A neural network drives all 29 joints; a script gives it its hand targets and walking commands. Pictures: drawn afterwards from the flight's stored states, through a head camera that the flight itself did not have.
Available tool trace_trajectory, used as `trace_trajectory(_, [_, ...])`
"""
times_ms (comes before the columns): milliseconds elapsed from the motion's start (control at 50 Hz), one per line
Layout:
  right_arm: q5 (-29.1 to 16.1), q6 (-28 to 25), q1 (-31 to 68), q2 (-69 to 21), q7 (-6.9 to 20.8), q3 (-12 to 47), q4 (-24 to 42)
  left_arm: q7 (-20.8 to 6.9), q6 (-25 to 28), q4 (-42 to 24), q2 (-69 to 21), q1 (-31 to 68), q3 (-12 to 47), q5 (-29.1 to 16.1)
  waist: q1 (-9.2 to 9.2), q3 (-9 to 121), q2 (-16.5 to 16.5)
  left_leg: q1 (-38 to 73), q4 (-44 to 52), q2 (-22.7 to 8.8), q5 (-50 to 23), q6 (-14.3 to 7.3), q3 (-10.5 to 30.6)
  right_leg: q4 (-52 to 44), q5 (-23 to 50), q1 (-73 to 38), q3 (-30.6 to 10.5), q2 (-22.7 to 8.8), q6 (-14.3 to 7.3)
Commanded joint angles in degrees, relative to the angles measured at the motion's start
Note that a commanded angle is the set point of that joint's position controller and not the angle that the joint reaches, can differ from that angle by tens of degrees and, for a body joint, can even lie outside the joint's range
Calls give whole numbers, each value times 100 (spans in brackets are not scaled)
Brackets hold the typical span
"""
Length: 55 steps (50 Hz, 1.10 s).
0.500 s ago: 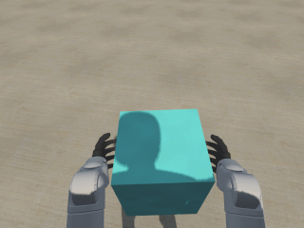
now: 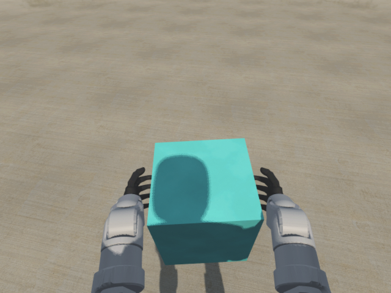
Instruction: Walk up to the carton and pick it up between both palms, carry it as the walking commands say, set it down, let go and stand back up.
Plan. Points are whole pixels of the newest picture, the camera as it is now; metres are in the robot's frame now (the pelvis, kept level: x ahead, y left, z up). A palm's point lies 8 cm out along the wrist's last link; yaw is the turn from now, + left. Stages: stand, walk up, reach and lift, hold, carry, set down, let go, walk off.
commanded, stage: hold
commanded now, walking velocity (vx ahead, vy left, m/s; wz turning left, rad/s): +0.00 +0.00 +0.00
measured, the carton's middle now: (203, 204) +0.34 +0.00 -0.02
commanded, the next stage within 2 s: set down in 0.08 s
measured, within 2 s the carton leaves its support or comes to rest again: neither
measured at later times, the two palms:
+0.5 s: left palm (137, 203) +0.33 +0.15 +0.01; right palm (265, 202) +0.33 -0.15 +0.01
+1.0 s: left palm (144, 220) +0.34 +0.15 -0.09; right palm (257, 220) +0.34 -0.15 -0.09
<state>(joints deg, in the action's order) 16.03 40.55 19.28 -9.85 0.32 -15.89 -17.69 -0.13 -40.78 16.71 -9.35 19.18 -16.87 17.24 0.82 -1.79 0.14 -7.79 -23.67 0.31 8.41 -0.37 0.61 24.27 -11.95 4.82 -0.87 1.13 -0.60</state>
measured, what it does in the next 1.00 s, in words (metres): stands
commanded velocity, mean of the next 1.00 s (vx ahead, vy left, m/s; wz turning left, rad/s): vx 0.00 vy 0.00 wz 0.00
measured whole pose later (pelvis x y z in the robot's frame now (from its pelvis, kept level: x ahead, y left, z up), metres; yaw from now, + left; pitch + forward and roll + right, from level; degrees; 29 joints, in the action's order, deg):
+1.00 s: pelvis +0.00 +0.00 -0.04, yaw -2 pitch +18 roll +0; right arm 17.5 14.8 26.1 -9.4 0.5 -22.3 -31.1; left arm -0.4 -15.7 28.7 -10.3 26.1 -24.8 18.6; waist -1.6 1.8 0.6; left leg -46.9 -43.4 2.0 14.0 0.1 3.0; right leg 44.9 -17.5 44.9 -3.6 3.2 -0.4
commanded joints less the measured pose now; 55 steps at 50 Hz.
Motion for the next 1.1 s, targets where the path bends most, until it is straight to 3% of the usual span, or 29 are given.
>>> trace_trajectory(0, [-1364,-188,3302,-5209,1334,2975,-136,-1494,205,255,-5056,3320,3124,-1369,97,1108,136,734,386,298,684,-111,269,-805,-600,568,-430,137,-108])
trace_trajectory(60, [-1339,-187,3383,-5251,1354,2885,-251,-1502,232,429,-5083,3340,2959,-1273,71,1121,80,723,425,302,620,-106,254,-808,-476,491,-427,127,-94])
trace_trajectory(80, [-1112,-170,3343,-5376,1411,2653,-622,-1487,211,770,-5192,3142,2529,-1000,-183,1106,8,984,344,392,695,-179,297,-761,-817,466,-502,120,-100])
trace_trajectory(120, [-1118,-231,3430,-5482,1525,2638,-691,-1506,256,748,-5209,3224,2438,-971,-292,943,23,848,445,353,789,-178,328,-731,-903,425,-464,174,-113])
trace_trajectory(220, [-878,-434,3237,-5233,1510,2299,-924,-1424,346,888,-5152,3043,2228,-882,-242,918,-95,791,434,316,260,-126,291,-572,-298,594,-405,201,-137])
trace_trajectory(340, [-760,-760,2724,-5032,1374,2267,-846,-1359,649,841,-5097,2614,2302,-932,-160,1434,-1,731,157,330,-783,-92,301,-285,723,546,-428,253,-119])
trace_trajectory(520, [-732,-1460,2469,-5087,1297,2351,-1037,-1280,1364,963,-5085,2340,2400,-881,-232,2058,48,167,-287,370,-1304,-78,352,124,1245,867,-487,326,-91])
trace_trajectory(660, [-615,-1967,2569,-4963,1217,2198,-1376,-1181,1834,1288,-4946,2349,2202,-663,-295,2272,-30,-373,-669,403,-1295,-85,377,465,1146,1529,-506,372,-72])
trace_trajectory(880, [-443,-2718,3177,-4769,1122,2217,-1549,-1129,2576,1622,-4854,2970,2178,-465,-231,3119,28,-1551,-1592,498,-947,-54,403,1362,819,2889,-455,466,-37])
trace_trajectory(1080, [-552,-2775,4051,-4985,1247,2452,-1577,-1256,2622,1745,-5145,3716,2340,-507,-300,4245,85,-2583,-2400,559,-321,-18,293,2174,213,3884,-345,559,31])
